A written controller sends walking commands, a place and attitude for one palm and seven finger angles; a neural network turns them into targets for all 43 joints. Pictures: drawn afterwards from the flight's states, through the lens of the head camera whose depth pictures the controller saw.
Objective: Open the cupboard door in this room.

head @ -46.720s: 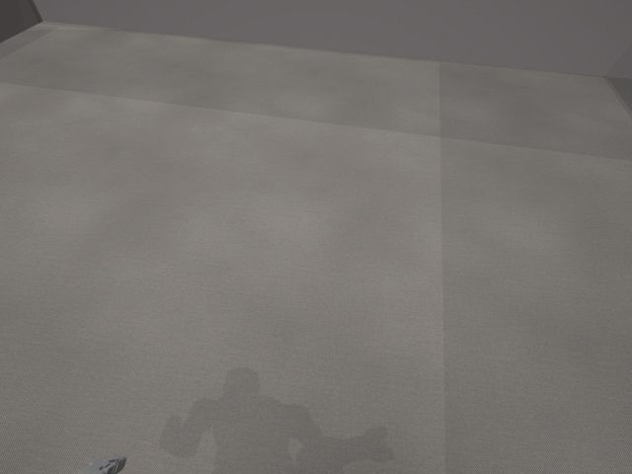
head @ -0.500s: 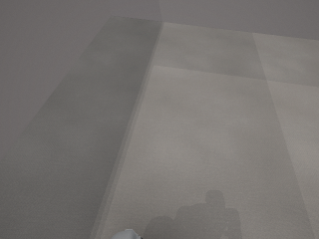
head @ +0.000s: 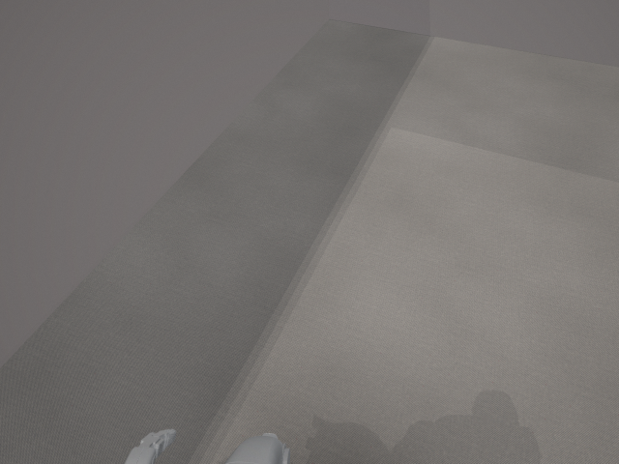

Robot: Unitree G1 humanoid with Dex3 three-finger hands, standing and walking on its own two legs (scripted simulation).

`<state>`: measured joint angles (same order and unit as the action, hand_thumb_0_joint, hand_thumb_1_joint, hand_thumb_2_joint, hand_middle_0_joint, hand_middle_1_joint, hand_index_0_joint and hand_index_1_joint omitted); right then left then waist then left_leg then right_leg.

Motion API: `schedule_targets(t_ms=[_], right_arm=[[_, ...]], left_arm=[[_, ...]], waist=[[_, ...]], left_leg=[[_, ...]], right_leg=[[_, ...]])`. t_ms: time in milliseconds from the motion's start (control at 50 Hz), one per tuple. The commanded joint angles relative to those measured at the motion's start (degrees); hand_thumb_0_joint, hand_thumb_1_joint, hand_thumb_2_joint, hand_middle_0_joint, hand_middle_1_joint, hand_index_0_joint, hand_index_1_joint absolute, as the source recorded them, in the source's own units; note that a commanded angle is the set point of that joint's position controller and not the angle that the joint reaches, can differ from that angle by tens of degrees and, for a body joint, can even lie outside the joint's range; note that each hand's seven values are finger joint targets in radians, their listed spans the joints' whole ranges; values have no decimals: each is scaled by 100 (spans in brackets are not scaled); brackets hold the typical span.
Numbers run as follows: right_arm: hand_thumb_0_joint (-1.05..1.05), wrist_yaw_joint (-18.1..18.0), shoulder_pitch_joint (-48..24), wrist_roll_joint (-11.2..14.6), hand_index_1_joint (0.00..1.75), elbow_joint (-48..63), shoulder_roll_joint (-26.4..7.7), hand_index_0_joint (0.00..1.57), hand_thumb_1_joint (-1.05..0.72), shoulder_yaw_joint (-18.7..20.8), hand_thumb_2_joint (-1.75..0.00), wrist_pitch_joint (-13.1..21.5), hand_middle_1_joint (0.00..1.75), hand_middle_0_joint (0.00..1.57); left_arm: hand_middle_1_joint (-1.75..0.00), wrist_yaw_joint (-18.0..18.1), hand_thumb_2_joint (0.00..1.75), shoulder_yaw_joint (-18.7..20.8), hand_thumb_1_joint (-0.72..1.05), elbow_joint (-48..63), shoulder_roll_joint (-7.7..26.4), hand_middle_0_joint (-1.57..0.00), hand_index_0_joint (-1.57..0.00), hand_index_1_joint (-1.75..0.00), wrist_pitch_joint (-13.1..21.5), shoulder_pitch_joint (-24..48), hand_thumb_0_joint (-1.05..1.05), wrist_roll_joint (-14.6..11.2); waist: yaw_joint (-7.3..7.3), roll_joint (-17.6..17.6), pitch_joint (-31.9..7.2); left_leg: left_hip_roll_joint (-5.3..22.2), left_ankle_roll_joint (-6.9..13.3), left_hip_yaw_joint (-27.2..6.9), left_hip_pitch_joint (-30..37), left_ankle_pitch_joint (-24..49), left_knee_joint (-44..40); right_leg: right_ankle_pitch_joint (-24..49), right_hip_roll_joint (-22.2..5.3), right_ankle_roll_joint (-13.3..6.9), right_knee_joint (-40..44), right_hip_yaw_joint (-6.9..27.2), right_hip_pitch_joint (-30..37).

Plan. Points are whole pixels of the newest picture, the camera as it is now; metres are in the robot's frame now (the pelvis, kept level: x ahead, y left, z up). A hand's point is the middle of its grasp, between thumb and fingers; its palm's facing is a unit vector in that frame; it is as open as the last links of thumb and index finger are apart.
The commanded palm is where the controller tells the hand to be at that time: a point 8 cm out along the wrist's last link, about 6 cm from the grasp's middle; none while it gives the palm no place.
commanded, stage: turn to face it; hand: left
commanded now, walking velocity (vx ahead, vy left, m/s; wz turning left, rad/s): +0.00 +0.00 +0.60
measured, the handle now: out of the picture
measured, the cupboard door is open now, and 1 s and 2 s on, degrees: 47 47 47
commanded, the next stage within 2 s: none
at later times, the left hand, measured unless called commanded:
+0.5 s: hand out of the picture +0.04 +0.23 -0.16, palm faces +0.34 -0.90 -0.28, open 7.4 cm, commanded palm none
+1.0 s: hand out of the picture +0.00 +0.15 -0.17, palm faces +0.63 -0.74 -0.24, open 7.3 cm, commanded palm none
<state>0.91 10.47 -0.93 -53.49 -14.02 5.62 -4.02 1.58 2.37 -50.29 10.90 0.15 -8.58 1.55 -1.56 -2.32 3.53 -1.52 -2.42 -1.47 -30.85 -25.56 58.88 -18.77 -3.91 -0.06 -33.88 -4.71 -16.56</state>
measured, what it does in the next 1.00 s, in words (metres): steps on the spot, turning left: left foot, then right foot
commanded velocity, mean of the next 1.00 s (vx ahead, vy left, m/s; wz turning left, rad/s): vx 0.00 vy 0.00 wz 0.60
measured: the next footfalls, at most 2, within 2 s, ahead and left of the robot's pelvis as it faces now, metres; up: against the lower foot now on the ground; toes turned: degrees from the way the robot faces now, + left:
left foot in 0.28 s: +0.04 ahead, +0.12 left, +0.00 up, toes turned +20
right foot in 0.66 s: +0.15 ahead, -0.13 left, +0.00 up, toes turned +22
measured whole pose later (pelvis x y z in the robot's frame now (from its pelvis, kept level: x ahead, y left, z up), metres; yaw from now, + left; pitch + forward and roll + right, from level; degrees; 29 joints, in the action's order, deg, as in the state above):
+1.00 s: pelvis +0.07 -0.04 +0.00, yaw +40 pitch +1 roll +2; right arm 1.9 5.9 -0.4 -52.2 -13.5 4.0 -3.9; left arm 1.2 2.5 -51.2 11.8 0.0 -12.4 1.6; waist -0.2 2.3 7.2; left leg 1.0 -2.5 6.4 -19.9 -22.2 39.4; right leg -22.1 -9.5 1.1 -35.3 -15.5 -12.3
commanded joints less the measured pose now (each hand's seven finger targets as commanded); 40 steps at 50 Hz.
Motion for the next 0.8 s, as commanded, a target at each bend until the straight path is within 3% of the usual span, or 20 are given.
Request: schedule_targets(t_ms=[0, 60, 160, 220, 240, 260, 280, 320, 360, 400, 460, 500, 580, 600, 620, 640, 660, 700, 740, 780], right_arm=[[0, 80, -285, 2, 30, 510, -247, 20, -90, 4, -90, 96, 30, 20], [0, 99, -615, 27, 30, 569, -139, 20, -90, -75, -90, 107, 30, 20], [0, 115, -850, 49, 30, 680, -157, 20, -90, -139, -90, 144, 30, 20], [0, 71, -264, 17, 30, 590, -420, 20, -90, -88, -90, 197, 30, 20], [0, 60, 238, -22, 30, 481, -743, 20, -90, 4, -90, 241, 30, 20], [0, 31, 625, -64, 30, 461, -1434, 20, -90, 184, -90, 278, 30, 20], [0, -1, 955, -9, 30, 333, -1706, 20, -90, 218, -90, 223, 30, 20], [0, -143, 533, -15, 30, 423, -1417, 20, -90, 173, -90, 266, 30, 20], [0, -161, -82, -26, 30, 561, -1133, 20, -90, 70, -90, 307, 30, 20], [0, -154, -188, -31, 30, 565, -1069, 20, -90, 48, -90, 337, 30, 20], [0, -134, -78, -48, 30, 520, -1112, 20, -90, 89, -90, 318, 30, 20], [0, -118, -88, -65, 30, 514, -1113, 20, -90, 125, -90, 289, 30, 20], [0, -105, -415, -31, 30, 619, -1084, 20, -90, 175, -90, 225, 30, 20], [0, -89, -457, 9, 30, 674, -941, 20, -90, 157, -90, 221, 30, 20], [0, -52, -337, 65, 30, 755, -559, 20, -90, 105, -90, 229, 30, 20], [0, -26, -431, 44, 30, 869, -475, 20, -90, 85, -90, 229, 30, 20], [0, -45, -463, 6, 30, 824, -596, 20, -90, 120, -90, 168, 30, 20], [0, 12, -441, 5, 30, 616, -491, 20, -90, 63, -90, 108, 30, 20], [0, 69, -422, 17, 30, 547, -340, 20, -90, -6, -90, 68, 30, 20], [0, 103, -542, 30, 30, 530, -257, 20, -90, -40, -90, 63, 30, 20]], left_arm=[[-30, 56, 90, 218, 90, 334, 870, -20, -20, -30, 111, -237, 0, -20], [-30, 45, 90, 258, 90, 149, 1041, -20, -20, -30, 125, -740, 0, -7], [-30, 25, 90, 331, 90, 48, 1259, -20, -20, -30, 95, -929, 0, 24], [-30, -14, 90, 381, 90, 116, 1409, -20, -20, -30, 96, -685, 0, -43], [-30, -39, 90, 373, 90, 194, 1327, -20, -20, -30, 84, -549, 0, -81], [-30, -93, 90, 271, 90, 421, 913, -20, -20, -30, 56, -419, 0, -120], [-30, -53, 90, 217, 90, 648, 867, -20, -20, -30, -33, -80, 0, -65], [-30, -7, 90, 250, 90, 521, 829, -20, -20, -30, -120, 239, 0, -59], [-30, -86, 90, 276, 90, 284, 823, -20, -20, -30, -167, -50, 0, -42], [-30, -105, 90, 279, 90, 215, 769, -20, -20, -30, -177, -227, 0, -48], [-30, -101, 90, 252, 90, 293, 708, -20, -20, -30, -164, -88, 0, -53], [-30, -98, 90, 241, 90, 362, 670, -20, -20, -30, -155, 21, 0, -65], [-30, -83, 90, 271, 90, 325, 717, -20, -20, -30, -57, -464, 0, -90], [-30, -52, 90, 313, 90, 294, 898, -20, -20, -30, 3, -714, 0, -76], [-30, 8, 90, 424, 90, 271, 1387, -20, -20, -30, 78, -908, 0, 19], [-30, 25, 90, 427, 90, 319, 1700, -20, -20, -30, 62, -884, 0, 36], [-30, 82, 90, 409, 90, 339, 1455, -20, -20, -30, 69, -744, 0, -5], [-30, 79, 90, 274, 90, 435, 1059, -20, -20, -30, 50, -215, 0, -33], [-30, 64, 90, 235, 90, 467, 958, -20, -20, -30, 69, -171, 0, -30], [-30, 69, 90, 270, 90, 400, 1030, -20, -20, -30, 80, -326, 0, -10]], waist=[[101, 1451, -346], [332, 1252, -538], [438, 1572, -564], [42, 1232, -868], [-269, 666, -1179], [-469, -1214, -1383], [-578, -1139, -1378], [-397, -934, -928], [-18, -663, -644], [94, -569, -673], [34, -414, -651], [15, -637, -596], [273, -731, -704], [420, -314, -754], [490, 1210, -936], [555, 2020, -796], [474, 1911, -749], [178, 1545, -405], [124, 1459, -441], [205, 1356, -450]], left_leg=[[399, -171, 274, -535, 120, 757], [305, -188, 597, -274, 30, -317], [199, -43, 902, 338, -2, -1546], [40, 124, 1076, 1587, 936, -2794], [481, 333, 668, 2781, 2240, -3284], [2176, 1164, -1581, 3903, 4491, -3429], [2812, 1753, -2012, 3582, 5164, -3483], [2278, 1525, -1766, 2799, 4111, -3687], [1716, 1176, -1084, 2213, 3430, -3823], [1537, 1145, -916, 2207, 3492, -3786], [1476, 1158, -1039, 2152, 3348, -3751], [1397, 1134, -1139, 1967, 3243, -3708], [1140, 906, -1344, 1319, 2911, -3264], [886, 674, -1254, 843, 2303, -2878], [174, 234, -485, -168, 709, -1718], [-228, 16, 62, -444, -1180, -131], [111, 52, -252, -383, -1031, 796], [347, -73, -101, -489, -290, 1392], [366, -152, 170, -279, -27, 960], [359, -177, 396, -69, -30, 169]], right_leg=[[3463, -1433, -514, 1200, 423, 996], [4487, -1472, -457, 906, 125, 1675], [4856, -1630, -486, 598, -92, 1772], [4661, -1599, -217, -284, -524, 1285], [3609, -1479, 43, -1214, -691, 410], [-627, -561, 483, -2667, -736, -1435], [-2020, -339, 466, -3384, -14, -1827], [-1348, -393, 487, -3682, 536, -2034], [-622, -351, 504, -3462, 560, -1690], [-520, -229, 518, -2971, 487, -1484], [-551, -59, 513, -2201, 366, -1196], [-581, 60, 496, -1615, 294, -896], [183, 334, 409, 46, 115, 398], [692, 96, 360, 901, 296, 1116], [1112, -1263, -38, 1589, 1635, 1966], [1860, -2520, -739, 1738, 2547, 1505], [2175, -2486, -942, 1607, 2308, 1118], [2882, -1753, -787, 1280, 1198, 974], [3333, -1492, -589, 1179, 448, 991], [3610, -1498, -536, 1098, 172, 1210]])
